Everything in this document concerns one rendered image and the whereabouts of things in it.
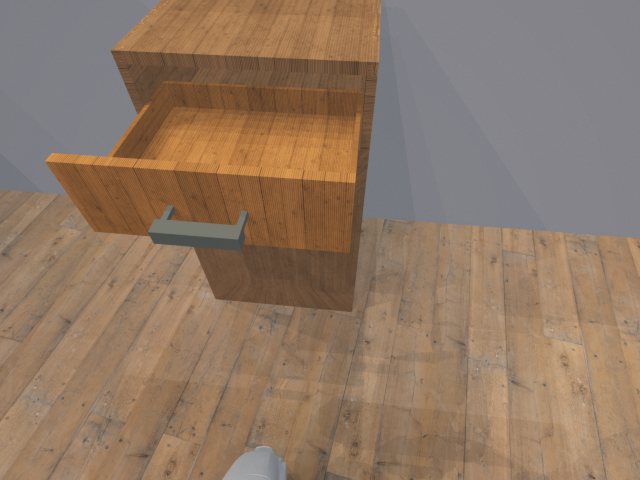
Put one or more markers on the left robot thigh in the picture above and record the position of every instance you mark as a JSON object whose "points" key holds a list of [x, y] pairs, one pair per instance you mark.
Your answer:
{"points": [[257, 465]]}

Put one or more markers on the drawer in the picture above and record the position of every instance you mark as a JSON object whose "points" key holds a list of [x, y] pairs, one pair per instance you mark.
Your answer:
{"points": [[286, 155]]}

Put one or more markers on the cabinet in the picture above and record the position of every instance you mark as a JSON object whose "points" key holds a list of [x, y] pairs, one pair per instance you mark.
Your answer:
{"points": [[322, 44]]}

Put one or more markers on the handle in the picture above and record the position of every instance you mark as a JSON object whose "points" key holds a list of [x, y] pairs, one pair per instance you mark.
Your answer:
{"points": [[196, 234]]}

